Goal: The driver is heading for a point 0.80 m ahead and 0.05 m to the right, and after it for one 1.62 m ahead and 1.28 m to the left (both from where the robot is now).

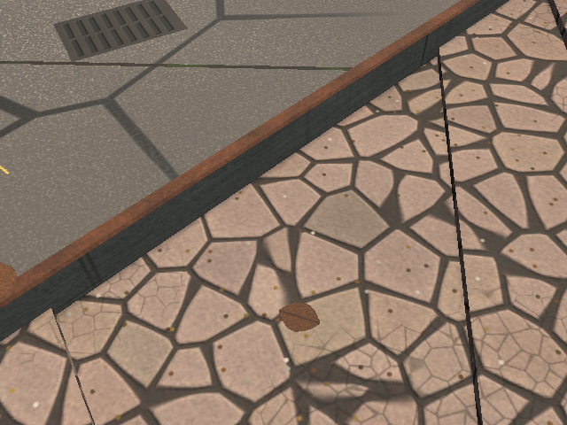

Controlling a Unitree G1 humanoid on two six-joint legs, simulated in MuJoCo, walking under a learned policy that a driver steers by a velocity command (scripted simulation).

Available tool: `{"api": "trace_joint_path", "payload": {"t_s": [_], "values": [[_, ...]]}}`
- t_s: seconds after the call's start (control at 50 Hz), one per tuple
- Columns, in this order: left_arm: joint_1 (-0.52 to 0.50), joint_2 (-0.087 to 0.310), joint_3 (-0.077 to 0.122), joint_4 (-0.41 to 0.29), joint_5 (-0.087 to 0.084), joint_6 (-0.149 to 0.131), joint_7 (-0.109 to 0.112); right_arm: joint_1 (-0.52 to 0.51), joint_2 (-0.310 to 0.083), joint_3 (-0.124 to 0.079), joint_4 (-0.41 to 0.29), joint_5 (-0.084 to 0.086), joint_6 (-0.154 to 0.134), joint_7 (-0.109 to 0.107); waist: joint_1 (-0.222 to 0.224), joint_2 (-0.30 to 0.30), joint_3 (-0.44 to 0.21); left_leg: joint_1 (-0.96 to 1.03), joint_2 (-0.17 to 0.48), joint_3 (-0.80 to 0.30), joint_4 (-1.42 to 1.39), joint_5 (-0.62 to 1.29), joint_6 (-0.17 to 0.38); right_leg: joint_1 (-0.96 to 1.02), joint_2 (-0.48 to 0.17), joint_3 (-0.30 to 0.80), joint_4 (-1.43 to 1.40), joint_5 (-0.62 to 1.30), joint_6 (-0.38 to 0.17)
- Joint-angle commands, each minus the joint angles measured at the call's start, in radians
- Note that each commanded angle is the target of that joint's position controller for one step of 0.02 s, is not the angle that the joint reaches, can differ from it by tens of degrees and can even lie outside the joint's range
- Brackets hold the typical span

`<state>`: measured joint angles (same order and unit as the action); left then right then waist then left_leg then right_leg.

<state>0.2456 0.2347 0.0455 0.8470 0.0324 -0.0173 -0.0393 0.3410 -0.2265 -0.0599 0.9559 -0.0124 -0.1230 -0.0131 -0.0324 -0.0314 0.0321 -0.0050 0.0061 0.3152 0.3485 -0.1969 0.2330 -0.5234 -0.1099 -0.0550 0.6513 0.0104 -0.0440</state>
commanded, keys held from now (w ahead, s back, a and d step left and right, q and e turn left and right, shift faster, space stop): w+e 0.30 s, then w+q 0.66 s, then w+e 0.04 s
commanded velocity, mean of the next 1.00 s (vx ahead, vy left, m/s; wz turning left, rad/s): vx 0.50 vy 0.00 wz -0.01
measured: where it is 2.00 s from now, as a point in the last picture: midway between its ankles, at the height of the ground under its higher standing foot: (261, 237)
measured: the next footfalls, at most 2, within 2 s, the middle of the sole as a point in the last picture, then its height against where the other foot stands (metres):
right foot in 0.08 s outside the picture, level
left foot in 0.70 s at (280, 409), level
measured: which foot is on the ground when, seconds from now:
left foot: down 0.00-0.08, up 0.10-0.68, down 0.70-1.00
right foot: up 0.00-0.06, down 0.08-0.72, up 0.74-1.00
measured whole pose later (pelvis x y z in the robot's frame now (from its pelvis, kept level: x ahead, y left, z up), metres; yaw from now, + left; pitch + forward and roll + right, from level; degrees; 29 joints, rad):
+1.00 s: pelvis +0.54 -0.01 -0.01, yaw +4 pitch +1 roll +0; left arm 0.12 0.26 0.03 0.79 0.05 -0.03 -0.02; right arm 0.39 -0.25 -0.06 0.87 0.01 -0.05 0.01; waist -0.03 -0.04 0.04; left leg -0.10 -0.14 -0.09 0.28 -0.19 0.13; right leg -0.65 -0.10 0.04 0.87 -0.13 0.04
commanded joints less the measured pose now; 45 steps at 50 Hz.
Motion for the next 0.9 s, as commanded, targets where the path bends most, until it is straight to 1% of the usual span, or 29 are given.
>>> {"api": "trace_joint_path", "payload": {"t_s": [0.02,0.04,0.06,0.08,0.1,0.12,0.14,0.16,0.18,0.2,0.22,0.24,0.3,0.38,0.44,0.56,0.62,0.64,0.66,0.68,0.7,0.72,0.74,0.76,0.78,0.8,0.82,0.84,0.9], "values": [[-0.015,0.029,0.005,-0.056,0.013,-0.01,-0.01,-0.055,-0.132,-0.027,-0.055,0.004,-0.005,-0.005,0.035,0.114,0.035,-0.012,0.223,-0.068,-0.055,0.367,-0.076,0.024,0.055,-0.058,-0.062,-0.013,-0.035],[0.005,0.037,0.01,-0.048,0.018,-0.013,-0.006,-0.046,-0.15,-0.033,-0.058,0.001,0.009,-0.006,0.045,0.091,0.02,0.031,0.225,-0.044,0.019,0.459,-0.09,0.035,0.092,-0.083,-0.056,-0.081,-0.052],[0.07,0.038,0.015,-0.042,0.019,-0.018,0.001,-0.048,-0.185,-0.044,-0.061,-0.001,0.027,-0.006,0.083,0.111,-0.016,0.024,0.247,-0.027,0.136,0.545,-0.109,0.107,0.119,-0.086,-0.055,-0.163,-0.075],[0.21,0.067,0.03,-0.011,0.02,-0.028,0.012,-0.056,-0.195,-0.045,-0.072,-0.012,0.047,-0.005,0.156,0.096,-0.092,-0.042,0.252,-0.013,0.35,0.512,-0.145,0.269,0.136,-0.049,-0.075,-0.206,-0.104],[0.336,0.206,0.07,0.023,0.023,-0.034,0.03,-0.018,-0.138,-0.027,-0.106,-0.03,0.058,0.003,0.18,-0.111,-0.167,-0.178,0.192,0.02,0.682,0.295,-0.195,0.416,0.015,0.164,-0.133,-0.237,-0.142],[0.27,0.36,0.112,0.008,0.001,-0.023,0.044,0.077,-0.022,-0.001,-0.172,-0.011,0.052,0.024,0.085,-0.451,-0.281,-0.603,-0.03,-0.103,1.006,-0.412,-0.255,0.703,-0.2,0.775,-0.369,-0.426,-0.322],[0.23,0.31,0.105,-0.025,-0.015,-0.01,0.042,-0.024,-0.106,-0.007,-0.168,-0.023,0.05,0.027,0.135,-0.211,-0.272,-0.735,-0.003,-0.31,1.067,-0.374,-0.244,0.724,-0.212,0.908,-0.496,-0.634,-0.318],[0.172,0.265,0.091,-0.027,-0.007,-0.002,0.046,-0.113,-0.127,-0.01,-0.186,-0.011,0.039,0.032,0.125,-0.113,-0.149,-0.795,0.049,-0.331,1.067,-0.267,-0.218,0.627,-0.205,0.75,-0.461,-0.642,-0.283],[0.131,0.206,0.076,-0.026,-0.011,0.001,0.044,-0.133,-0.122,-0.008,-0.183,-0.011,0.028,0.03,0.094,-0.019,-0.078,-0.76,0.096,-0.34,0.978,-0.162,-0.204,0.501,-0.171,0.629,-0.444,-0.515,-0.25],[0.088,0.166,0.066,-0.036,-0.023,-0.002,0.043,-0.124,-0.115,-0.006,-0.179,-0.021,0.031,0.025,0.06,0.0,-0.054,-0.689,0.122,-0.352,0.893,-0.111,-0.202,0.405,-0.127,0.533,-0.447,-0.398,-0.224],[0.051,0.127,0.055,-0.041,-0.03,-0.01,0.042,-0.098,-0.108,-0.003,-0.17,-0.034,0.047,0.023,0.027,-0.005,-0.052,-0.611,0.131,-0.357,0.846,-0.082,-0.211,0.335,-0.086,0.467,-0.457,-0.303,-0.206],[0.043,0.117,0.052,-0.045,-0.029,-0.02,0.037,-0.089,-0.102,-0.002,-0.167,-0.037,0.063,0.023,0.018,-0.001,-0.06,-0.576,0.128,-0.356,0.824,-0.067,-0.219,0.308,-0.063,0.426,-0.46,-0.23,-0.204],[0.084,0.152,0.063,-0.036,-0.03,-0.04,0.031,-0.13,-0.089,0.002,-0.19,-0.035,0.088,0.023,0.019,0.024,-0.037,-0.607,0.12,-0.342,0.725,-0.013,-0.252,0.295,-0.028,0.366,-0.473,-0.123,-0.222],[0.16,0.134,0.054,-0.006,-0.029,-0.052,0.028,-0.215,-0.08,0.005,-0.207,-0.029,0.093,0.028,0.065,0.0,-0.001,-0.692,0.137,-0.324,0.536,0.132,-0.262,0.402,-0.036,0.315,-0.521,-0.094,-0.191],[0.188,0.141,0.051,0.007,-0.024,-0.06,0.028,-0.278,-0.085,0.003,-0.224,-0.018,0.093,0.033,0.095,-0.009,0.012,-0.722,0.131,-0.314,0.452,0.189,-0.245,0.486,-0.047,0.274,-0.534,-0.073,-0.169],[0.212,0.142,0.044,0.036,-0.001,-0.067,0.045,-0.366,-0.088,0.004,-0.266,-0.012,0.085,0.053,0.118,-0.018,0.071,-0.737,0.083,-0.299,0.325,0.151,-0.198,0.616,-0.093,0.176,-0.525,0.041,-0.154],[0.186,0.149,0.041,0.049,0.002,-0.069,0.057,-0.344,-0.093,0.002,-0.277,-0.014,0.083,0.059,0.095,-0.035,0.073,-0.647,0.037,-0.266,0.253,0.068,-0.151,0.643,-0.113,0.113,-0.464,0.231,-0.125],[0.161,0.157,0.04,0.048,0.003,-0.071,0.059,-0.304,-0.097,-0.002,-0.269,-0.014,0.082,0.056,0.073,-0.045,0.051,-0.561,0.005,-0.239,0.229,0.038,-0.129,0.635,-0.107,0.082,-0.403,0.413,-0.11],[0.152,0.169,0.041,0.052,0.003,-0.071,0.059,-0.234,-0.109,-0.009,-0.251,-0.015,0.082,0.05,0.042,-0.055,0.001,-0.456,-0.038,-0.21,0.219,0.005,-0.108,0.638,-0.1,0.056,-0.297,0.611,-0.096],[0.144,0.178,0.041,0.056,0.001,-0.066,0.059,-0.101,-0.126,-0.021,-0.212,-0.02,0.077,0.043,-0.02,-0.038,-0.074,-0.301,-0.084,-0.186,0.167,0.013,-0.083,0.621,-0.075,0.015,-0.11,0.72,-0.078],[0.139,0.174,0.035,0.046,-0.003,-0.066,0.062,0.069,-0.169,-0.039,-0.165,-0.036,0.068,0.034,-0.089,-0.009,-0.171,-0.049,-0.035,-0.273,0.148,0.014,-0.039,0.466,-0.046,-0.018,0.129,0.579,-0.054],[0.162,0.101,0.013,-0.008,-0.026,-0.071,0.055,0.179,-0.292,-0.071,-0.163,-0.049,0.063,0.023,-0.097,0.188,-0.285,0.222,0.251,-0.723,0.091,-0.078,0.079,0.141,0.074,-0.077,0.521,0.1,-0.005],[0.174,0.118,0.02,-0.016,-0.012,-0.078,0.046,0.137,-0.296,-0.069,-0.16,-0.011,0.07,0.03,-0.048,0.275,-0.339,0.315,0.368,-1.134,-0.068,0.039,0.166,-0.096,0.208,0.054,0.711,-0.515,0.005],[0.096,0.143,0.021,-0.027,0.004,-0.079,0.04,0.066,-0.263,-0.065,-0.163,0.01,0.076,0.031,-0.032,0.14,-0.209,0.222,0.325,-0.972,-0.052,-0.009,0.138,-0.174,0.118,0.134,0.735,-0.433,-0.004],[0.038,0.14,0.015,-0.043,-0.003,-0.089,0.033,0.017,-0.212,-0.052,-0.173,0.01,0.077,0.03,-0.023,0.06,-0.113,0.082,0.288,-0.837,-0.066,0.053,0.11,-0.168,0.075,0.12,0.673,-0.348,0.0],[0.02,0.127,0.012,-0.047,-0.001,-0.088,0.03,-0.014,-0.177,-0.041,-0.172,0.005,0.077,0.028,0.008,0.021,-0.052,-0.026,0.233,-0.749,-0.09,0.121,0.069,-0.127,0.043,0.114,0.585,-0.316,0.006],[0.022,0.125,0.011,-0.052,0.013,-0.073,0.029,-0.025,-0.159,-0.034,-0.167,0.01,0.075,0.023,0.034,0.035,-0.026,-0.097,0.191,-0.69,-0.107,0.197,0.046,-0.085,0.027,0.11,0.524,-0.311,0.023],[0.039,0.114,0.006,-0.046,0.021,-0.054,0.025,-0.03,-0.156,-0.031,-0.167,0.013,0.071,0.021,0.049,0.053,-0.031,-0.134,0.162,-0.644,-0.123,0.239,0.037,-0.044,0.021,0.104,0.486,-0.302,0.038],[0.006,0.102,0.001,-0.065,0.022,-0.024,0.019,0.009,-0.185,-0.041,-0.154,0.019,0.056,0.021,0.052,0.07,-0.028,-0.161,0.122,-0.597,-0.148,0.316,0.045,-0.067,0.028,0.07,0.394,-0.26,0.078]]}}
Velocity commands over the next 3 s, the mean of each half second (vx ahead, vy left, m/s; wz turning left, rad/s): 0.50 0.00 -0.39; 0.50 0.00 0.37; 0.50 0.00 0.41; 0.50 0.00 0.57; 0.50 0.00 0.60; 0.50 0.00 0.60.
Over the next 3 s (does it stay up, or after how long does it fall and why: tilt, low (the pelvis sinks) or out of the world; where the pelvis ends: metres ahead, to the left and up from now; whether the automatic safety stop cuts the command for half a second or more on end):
stays up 1.46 0.52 0.14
